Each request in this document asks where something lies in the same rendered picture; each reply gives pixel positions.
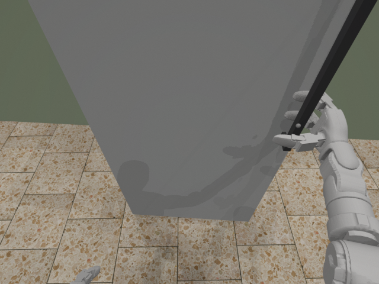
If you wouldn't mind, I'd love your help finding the fridge door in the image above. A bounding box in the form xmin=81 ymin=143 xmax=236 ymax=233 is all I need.
xmin=28 ymin=0 xmax=356 ymax=222

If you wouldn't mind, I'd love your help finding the handle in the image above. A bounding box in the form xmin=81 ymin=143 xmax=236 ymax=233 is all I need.
xmin=281 ymin=0 xmax=377 ymax=151

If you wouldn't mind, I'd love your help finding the robot right upper arm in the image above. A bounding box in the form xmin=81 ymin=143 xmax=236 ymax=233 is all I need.
xmin=323 ymin=239 xmax=379 ymax=284

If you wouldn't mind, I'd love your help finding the right robot hand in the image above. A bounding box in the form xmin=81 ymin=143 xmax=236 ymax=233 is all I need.
xmin=272 ymin=91 xmax=348 ymax=153

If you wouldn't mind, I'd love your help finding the robot right forearm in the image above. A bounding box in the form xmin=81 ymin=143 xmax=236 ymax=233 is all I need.
xmin=319 ymin=142 xmax=379 ymax=247

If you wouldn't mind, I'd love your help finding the left robot hand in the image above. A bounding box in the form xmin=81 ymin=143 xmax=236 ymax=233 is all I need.
xmin=70 ymin=266 xmax=101 ymax=284

